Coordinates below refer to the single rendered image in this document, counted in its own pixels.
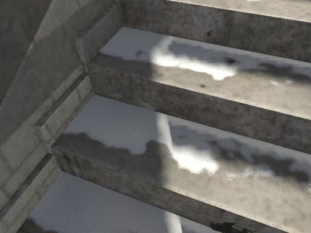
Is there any right robot hand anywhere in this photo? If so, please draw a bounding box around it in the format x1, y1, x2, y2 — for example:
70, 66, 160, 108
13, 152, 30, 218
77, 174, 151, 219
209, 217, 264, 233

